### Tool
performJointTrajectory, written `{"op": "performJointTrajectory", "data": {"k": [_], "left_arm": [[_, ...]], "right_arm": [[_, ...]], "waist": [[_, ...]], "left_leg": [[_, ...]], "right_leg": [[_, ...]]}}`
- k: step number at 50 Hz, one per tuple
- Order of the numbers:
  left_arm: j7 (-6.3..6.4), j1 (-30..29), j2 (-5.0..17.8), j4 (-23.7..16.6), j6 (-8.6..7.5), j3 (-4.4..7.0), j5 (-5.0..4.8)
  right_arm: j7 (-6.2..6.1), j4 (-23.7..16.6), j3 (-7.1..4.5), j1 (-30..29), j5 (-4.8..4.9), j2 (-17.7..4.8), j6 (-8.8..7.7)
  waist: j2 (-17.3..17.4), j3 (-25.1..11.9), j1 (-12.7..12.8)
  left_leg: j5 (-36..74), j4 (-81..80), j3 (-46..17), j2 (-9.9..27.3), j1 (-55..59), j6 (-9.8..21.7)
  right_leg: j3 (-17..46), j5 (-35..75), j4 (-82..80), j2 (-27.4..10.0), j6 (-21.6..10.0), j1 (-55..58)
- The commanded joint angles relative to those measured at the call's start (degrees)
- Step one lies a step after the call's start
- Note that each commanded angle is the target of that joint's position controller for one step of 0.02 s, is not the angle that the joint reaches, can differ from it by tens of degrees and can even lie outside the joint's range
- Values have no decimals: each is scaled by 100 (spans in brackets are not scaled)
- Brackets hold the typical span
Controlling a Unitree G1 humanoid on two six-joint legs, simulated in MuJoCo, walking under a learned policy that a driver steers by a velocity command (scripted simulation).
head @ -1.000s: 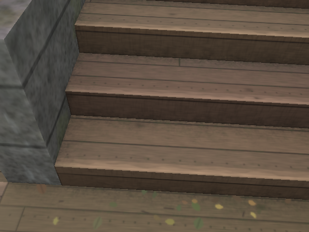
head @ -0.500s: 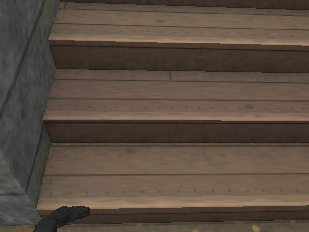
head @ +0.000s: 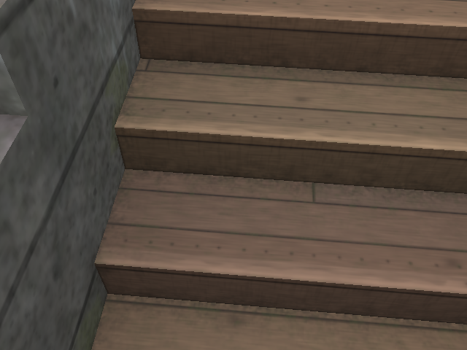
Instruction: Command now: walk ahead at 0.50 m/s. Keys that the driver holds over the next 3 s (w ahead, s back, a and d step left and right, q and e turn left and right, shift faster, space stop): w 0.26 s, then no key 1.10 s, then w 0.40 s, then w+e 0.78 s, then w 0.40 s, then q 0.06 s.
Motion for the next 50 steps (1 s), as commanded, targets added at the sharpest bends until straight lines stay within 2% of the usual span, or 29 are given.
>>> {"op": "performJointTrajectory", "data": {"k": [1, 2, 3, 4, 5, 7, 8, 10, 13, 17, 19, 21, 22, 24, 25, 26, 27, 28, 29, 30, 33, 34, 37, 41, 44, 46, 48, 49, 50], "left_arm": [[38, -626, 753, -504, -34, 123, -197], [25, -782, 320, -760, -71, -2, -198], [48, 266, -152, -663, -31, -97, -25], [60, 415, 47, -459, 87, -69, 137], [12, -44, 167, -597, 119, -33, 258], [-113, -600, 79, -880, 204, -11, 267], [-142, -636, -13, -960, 260, -24, 249], [81, -1387, -647, -1482, 361, -229, 162], [288, -2313, -772, -2361, 314, -349, 90], [282, -2813, -840, -3102, 384, -517, 118], [179, -2736, -1020, -3289, 495, -609, 160], [147, -2169, -1215, -2969, 574, -625, 79], [186, -1776, -909, -2784, 479, -568, -18], [205, -156, -391, -2286, 419, -320, -22], [178, 269, -83, -2059, 371, -193, 139], [201, 502, 583, -1686, 359, -6, 144], [287, 33, 522, -1786, 474, 35, 53], [238, -887, 395, -1809, 466, 31, 12], [230, -1164, 8, -1513, 433, -7, 54], [232, -1051, -227, -1266, 385, -49, 67], [205, -473, -431, -624, 266, -77, 78], [35, -745, -580, -957, 101, -238, 426], [-217, -728, -30, -711, 278, -70, 503], [-297, -1679, -281, -1065, 49, -336, 22], [-186, -1708, 243, -1145, -167, -264, -78], [-239, -901, 341, -766, -120, -205, -154], [-529, -803, 69, -523, -59, -235, -412], [-682, -746, -88, -425, -55, -280, -419], [-673, 134, -141, -272, -106, -248, -277]], "right_arm": [[-131, 345, -276, 2096, -65, -675, -186], [-167, 450, -423, 2644, -161, -1281, -244], [-88, 487, -558, 2527, -88, -1741, -183], [-35, 533, -643, 2469, 86, -1567, -92], [55, 439, -511, 2020, 130, -925, -52], [89, 493, -338, 1646, 147, -340, -24], [35, 576, -314, 1748, 127, -256, -50], [61, 905, -351, 2426, 45, -398, -144], [61, 1183, -288, 2550, 58, -410, -248], [-103, 1384, -182, 2535, 199, -413, -201], [-316, 1303, -257, 2648, 264, -635, -104], [-336, 1199, -284, 2669, 214, -639, -30], [-225, 1052, -281, 2452, 307, -797, -32], [30, 889, -517, 2023, 398, -1414, -114], [124, 835, -572, 2068, 418, -1366, -205], [289, 458, -411, 2315, 517, -500, -183], [275, 528, -500, 2331, 120, -544, -32], [195, 254, -480, 2221, 15, -141, 163], [5, 18, -439, 1721, -102, -61, 376], [-188, -171, -419, 1469, -165, 104, 483], [-342, -173, -375, 1810, -14, 251, 603], [191, -318, -264, 1278, 158, -48, 319], [489, -135, -353, 1369, 65, -354, 50], [662, 291, -421, 1502, 14, -440, 85], [759, 143, -412, 897, 42, -377, 67], [705, -208, -373, 128, 117, -326, -33], [579, -315, -285, 179, 263, -266, -50], [452, -282, -291, 409, 292, -345, -57], [398, -391, -249, 164, 363, -550, -97]], "waist": [[-213, -875, -1199], [693, -831, -1247], [1055, -725, -420], [499, -746, -537], [185, -83, -462], [504, 629, -270], [423, 647, -219], [508, 584, -411], [359, 721, -346], [91, 823, -196], [238, 297, -333], [473, -371, -393], [709, -905, -65], [1261, -2138, 722], [924, -2445, 865], [-1714, -2557, 600], [-1288, -2704, 347], [-915, -1709, -267], [20, -398, -465], [-81, 269, -474], [-328, 336, -676], [-1180, -780, -358], [-148, -730, -591], [-135, -657, -1098], [-392, -375, -703], [-462, -156, -272], [-400, -271, -432], [-538, -589, -516], [-201, -1005, 101]], "left_leg": [[450, -1433, 44, -241, 2527, 242], [1121, -2222, -1802, 1166, 3313, 400], [3262, -1886, -3079, 2109, 3833, 991], [679, -2105, -3230, 2224, 3424, 1650], [-1785, -2507, -2943, 1791, 2741, 1563], [-2740, -2933, -2313, 1163, 1860, 1184], [-2269, -2956, -1971, 1004, 1573, 1135], [-1347, -2791, -1976, 1329, 1868, 1441], [-1606, -2905, -1631, 1292, 1900, 1132], [-598, -3281, -854, 804, 1506, 808], [1403, -3978, -700, 921, 1608, 1032], [3786, -3624, 16, 743, 2283, 959], [8010, -2766, 165, 627, 2089, 997], [9387, -651, 5, 1018, 3349, 593], [7299, 689, -115, 851, 2816, 385], [1326, 3310, -27, -390, 466, -68], [-669, 5512, -1215, -773, 490, -103], [-755, 6273, -1339, -538, -238, -104], [-795, 5774, -1042, -263, -742, -12], [-979, 5990, -1014, -304, -1262, 135], [-536, 6178, -943, -492, -1781, 287], [375, 6433, -1778, -741, -2624, 368], [787, 6907, -1674, -722, -3205, 232], [722, 5516, -756, 53, -1585, -632], [84, 2711, -142, 179, 95, -1062], [-404, 1003, -268, 205, -328, -1011], [497, -762, -371, 405, -92, -741], [1052, -758, -457, 404, 478, -523], [1661, -271, -568, 395, 708, -55]], "right_leg": [[357, 4378, 2257, -984, -564, -580], [93, 1817, 3978, -462, -232, -1897], [172, -1220, 5288, -11, -129, -3255], [325, -1352, 6215, -294, -145, -3752], [338, -1021, 6528, -573, -124, -4223], [222, -515, 6936, -761, -37, -4816], [135, -115, 7065, -807, 36, -4777], [-14, -942, 10170, -567, -74, -6318], [322, -1302, 10803, -659, -260, -7523], [-224, -1212, 8758, -969, -94, -7101], [-538, -916, 7241, -1028, -98, -5563], [-767, -912, 6146, -771, -290, -3986], [-1201, -787, 5666, -172, -333, -2631], [-601, -182, 3915, -15, -429, -1358], [490, 227, 3210, -412, -636, -502], [3606, 3361, 1700, -2401, -1803, 589], [4780, 3614, 617, -2535, -2094, -438], [4132, 1947, 647, -2562, -1944, -1315], [3308, 509, 818, -2267, -1429, -2228], [2906, -257, 888, -2000, -1117, -2684], [1698, 412, 808, -1565, -750, -2498], [2070, 398, 451, -1496, -913, -1951], [1472, 492, 247, -1423, -738, -1785], [248, 307, 77, -856, 153, -2797], [-46, 109, 20, -745, 97, -2835], [701, 282, 433, -1337, -145, -1450], [1326, 1523, 818, -1759, -342, -714], [1491, 2392, 982, -1816, -321, -668], [1055, 3025, 1142, -1359, -91, -265]]}}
